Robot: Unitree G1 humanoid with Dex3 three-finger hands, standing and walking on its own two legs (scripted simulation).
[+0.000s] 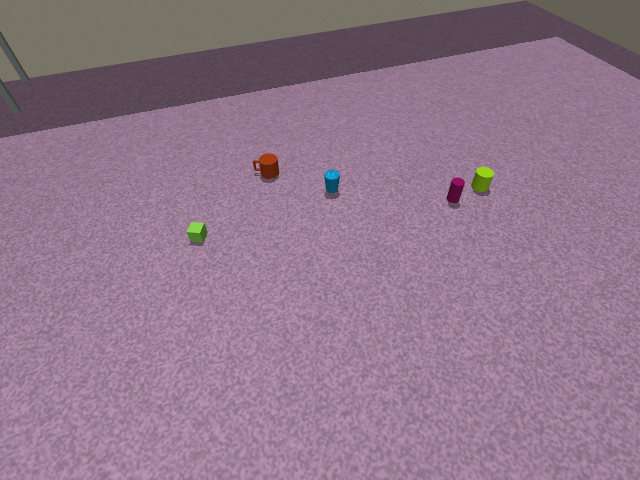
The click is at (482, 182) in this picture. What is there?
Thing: squat round
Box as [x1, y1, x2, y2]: [471, 167, 493, 191]
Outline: 479,167 476,170 471,185 474,189 478,191 484,191 487,189 493,175 493,171 487,167
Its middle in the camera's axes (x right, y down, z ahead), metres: +0.77 -0.30 +1.85
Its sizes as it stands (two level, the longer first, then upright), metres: 0.081 0.081 0.089
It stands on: the floor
